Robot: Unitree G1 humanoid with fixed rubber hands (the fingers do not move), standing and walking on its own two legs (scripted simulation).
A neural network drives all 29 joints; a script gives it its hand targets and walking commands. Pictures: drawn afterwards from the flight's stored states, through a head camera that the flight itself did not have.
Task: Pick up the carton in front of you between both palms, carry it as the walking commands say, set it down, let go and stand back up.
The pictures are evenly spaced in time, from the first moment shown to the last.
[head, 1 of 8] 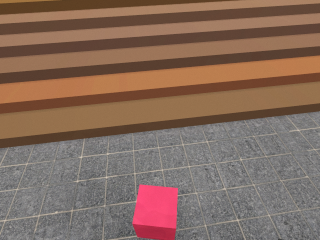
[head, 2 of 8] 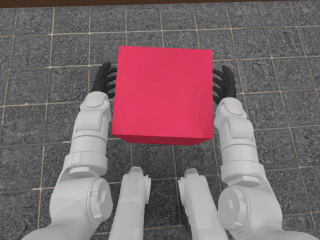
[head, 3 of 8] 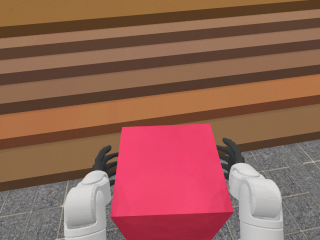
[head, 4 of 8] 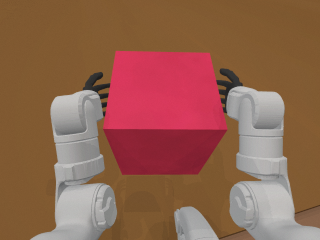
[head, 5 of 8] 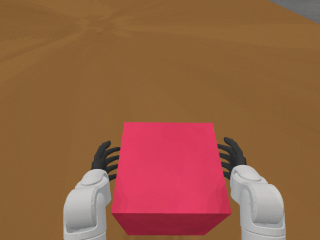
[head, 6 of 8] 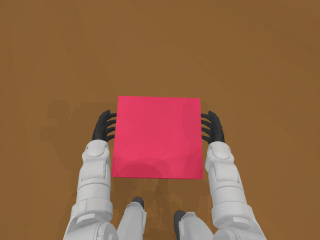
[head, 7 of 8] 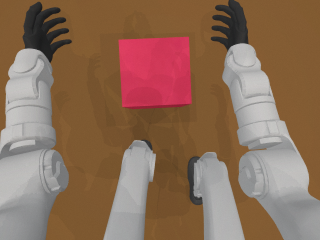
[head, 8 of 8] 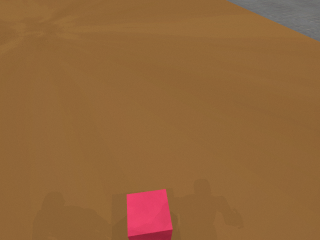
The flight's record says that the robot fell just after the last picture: no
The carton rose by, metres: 1.40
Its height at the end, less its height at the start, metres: +0.65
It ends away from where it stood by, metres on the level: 4.78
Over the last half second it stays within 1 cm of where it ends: yes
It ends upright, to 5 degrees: yes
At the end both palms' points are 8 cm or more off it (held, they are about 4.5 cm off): yes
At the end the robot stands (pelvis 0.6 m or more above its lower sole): yes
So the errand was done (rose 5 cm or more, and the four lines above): yes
